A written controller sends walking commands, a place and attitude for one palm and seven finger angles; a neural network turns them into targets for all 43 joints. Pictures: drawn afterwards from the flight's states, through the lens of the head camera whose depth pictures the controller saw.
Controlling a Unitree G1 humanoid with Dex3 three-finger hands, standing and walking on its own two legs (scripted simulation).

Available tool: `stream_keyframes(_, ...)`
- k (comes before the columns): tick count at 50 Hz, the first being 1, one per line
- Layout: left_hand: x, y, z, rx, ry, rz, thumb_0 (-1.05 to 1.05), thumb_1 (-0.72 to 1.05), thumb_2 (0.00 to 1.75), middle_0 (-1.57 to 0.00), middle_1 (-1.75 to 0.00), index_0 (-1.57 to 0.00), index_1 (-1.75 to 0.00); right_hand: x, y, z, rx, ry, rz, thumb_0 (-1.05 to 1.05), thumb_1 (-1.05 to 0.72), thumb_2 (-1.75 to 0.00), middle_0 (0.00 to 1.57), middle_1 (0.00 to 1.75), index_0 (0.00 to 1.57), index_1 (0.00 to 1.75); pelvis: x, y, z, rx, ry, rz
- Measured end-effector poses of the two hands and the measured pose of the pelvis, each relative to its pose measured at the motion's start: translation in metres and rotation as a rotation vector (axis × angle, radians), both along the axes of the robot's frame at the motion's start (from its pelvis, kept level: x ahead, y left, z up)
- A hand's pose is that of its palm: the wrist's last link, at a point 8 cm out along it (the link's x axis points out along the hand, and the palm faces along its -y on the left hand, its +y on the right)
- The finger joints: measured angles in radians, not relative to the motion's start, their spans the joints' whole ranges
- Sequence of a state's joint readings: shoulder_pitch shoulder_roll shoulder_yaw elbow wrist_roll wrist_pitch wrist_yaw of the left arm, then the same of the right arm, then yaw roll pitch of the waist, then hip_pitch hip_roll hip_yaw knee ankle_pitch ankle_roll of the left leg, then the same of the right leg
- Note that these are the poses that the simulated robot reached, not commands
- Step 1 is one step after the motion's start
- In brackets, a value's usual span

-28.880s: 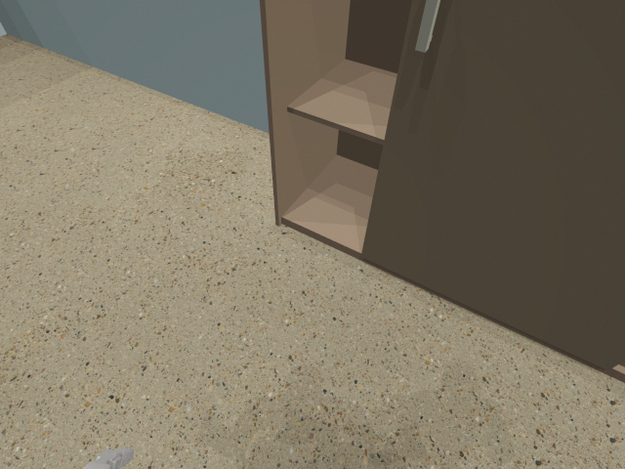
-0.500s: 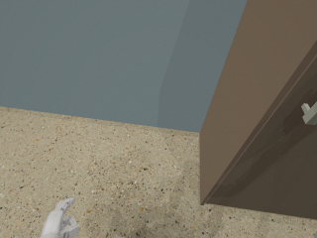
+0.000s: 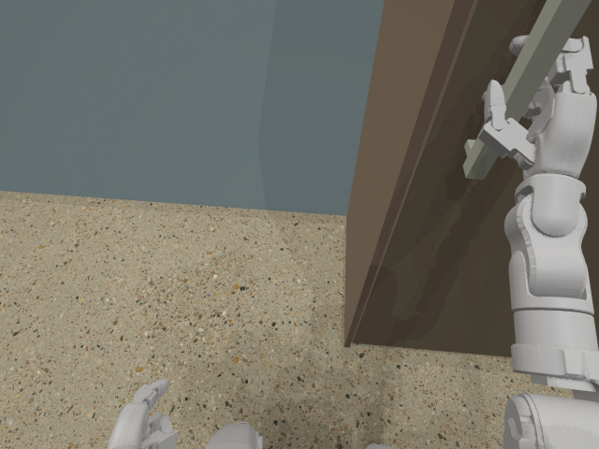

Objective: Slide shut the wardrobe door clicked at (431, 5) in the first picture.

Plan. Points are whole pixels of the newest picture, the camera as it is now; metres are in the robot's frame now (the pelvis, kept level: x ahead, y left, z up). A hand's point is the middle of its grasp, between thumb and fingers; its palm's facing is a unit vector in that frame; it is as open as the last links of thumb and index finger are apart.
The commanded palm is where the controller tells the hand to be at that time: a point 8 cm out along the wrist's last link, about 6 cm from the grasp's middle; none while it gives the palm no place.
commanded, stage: stop walking and hold the door there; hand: right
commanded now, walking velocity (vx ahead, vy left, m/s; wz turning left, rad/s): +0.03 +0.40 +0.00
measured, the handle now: (508, 89) +0.45 -0.20 +0.24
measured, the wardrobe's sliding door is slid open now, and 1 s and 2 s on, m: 0.00 0.00 0.00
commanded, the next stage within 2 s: loosen the grip on the handle in 0.74 s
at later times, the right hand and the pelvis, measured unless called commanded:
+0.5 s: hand (492, 122) +0.41 -0.17 +0.23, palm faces +0.14 +0.99 -0.05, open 6.8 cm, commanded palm +0.39 -0.19 +0.21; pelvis +0.02 -0.03 +0.01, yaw -2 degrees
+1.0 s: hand (504, 119) +0.41 -0.18 +0.24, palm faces +0.08 +1.00 -0.02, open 7.5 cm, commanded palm +0.38 -0.21 +0.22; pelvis +0.00 -0.04 +0.02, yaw -2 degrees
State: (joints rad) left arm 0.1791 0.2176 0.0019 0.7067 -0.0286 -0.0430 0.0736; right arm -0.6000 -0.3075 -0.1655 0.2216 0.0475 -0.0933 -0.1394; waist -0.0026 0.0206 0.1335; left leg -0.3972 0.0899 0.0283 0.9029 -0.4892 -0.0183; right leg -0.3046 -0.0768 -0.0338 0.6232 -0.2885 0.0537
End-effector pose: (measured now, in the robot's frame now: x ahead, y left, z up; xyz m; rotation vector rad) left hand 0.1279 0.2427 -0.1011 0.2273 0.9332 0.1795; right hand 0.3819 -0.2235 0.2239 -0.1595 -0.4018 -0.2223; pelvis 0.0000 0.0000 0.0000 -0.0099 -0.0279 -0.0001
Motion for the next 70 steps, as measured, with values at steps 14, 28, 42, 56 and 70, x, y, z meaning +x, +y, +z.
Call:
stream_keyframes(14, 0.05, -0.065, -0.002, -0.162, -0.069, -0.163, 0.01, 0.9, 0.89, -0.21, -0.3, -0.21, -0.3, -0.002, 0.005, 0.002, 0.035, 0.055, 0.025, -0.08, -0.72, -0.78, 0.43, 1.41, 0.09, 1.31, 0.008, -0.009, 0.006, 0.017, 0.004, -0.049)
stream_keyframes(28, 0.073, -0.054, 0.032, -0.029, -0.133, -0.135, 0.01, 0.91, 0.9, -0.2, -0.3, -0.2, -0.3, 0.001, 0.002, 0.002, 0.062, 0.046, 0.105, -0.06, -0.71, -0.8, 0.45, 1.4, 0.11, 1.34, 0.021, -0.035, 0.015, 0.015, 0.018, -0.035)
stream_keyframes(42, 0.051, -0.078, 0.02, -0.073, -0.071, -0.102, 0.01, 0.91, 0.9, -0.2, -0.3, -0.21, -0.3, 0.0, 0.003, 0.003, 0.041, 0.085, 0.121, -0.07, -0.74, -0.8, 0.45, 1.4, 0.12, 1.36, 0.026, -0.047, 0.02, 0.016, 0.032, -0.027)
stream_keyframes(56, -0.013, -0.04, 0.025, -0.076, -0.206, -0.047, 0.01, 0.91, 0.9, -0.2, -0.3, -0.21, -0.3, -0.003, -0.002, 0.006, 0.101, 0.125, 0.06, -0.01, -0.08, -0.49, 0.47, 1.38, 0.24, 1.3, -0.018, -0.032, 0.011, -0.012, 0.022, -0.01)
stream_keyframes(70, -0.07, 0.0, 0.011, 0.005, -0.018, 0.041, 0.01, 0.91, 0.9, -0.2, -0.3, -0.2, -0.3, 0.0, -0.009, 0.0, -0.003, 0.035, 0.119, -0.01, 0.51, -0.22, 0.42, 1.29, 0.2, 1.18, -0.015, -0.023, 0.011, -0.001, 0.055, -0.003)
